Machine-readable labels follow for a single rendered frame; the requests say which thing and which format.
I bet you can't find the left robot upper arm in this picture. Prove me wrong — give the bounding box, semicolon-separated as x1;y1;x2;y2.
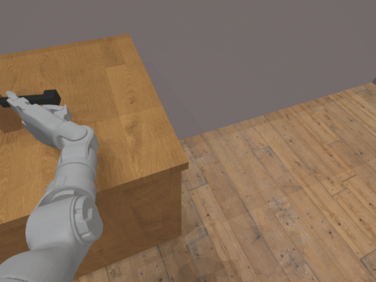
0;195;103;282

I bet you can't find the tap lever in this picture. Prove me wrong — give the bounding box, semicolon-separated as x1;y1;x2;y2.
0;89;61;108

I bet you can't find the counter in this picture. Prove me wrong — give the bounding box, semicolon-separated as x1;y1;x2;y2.
0;33;189;280

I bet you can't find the left robot forearm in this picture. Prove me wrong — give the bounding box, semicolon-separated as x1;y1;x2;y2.
25;121;99;249

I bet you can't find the robot left hand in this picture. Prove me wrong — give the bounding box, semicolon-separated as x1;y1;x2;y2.
6;91;72;147

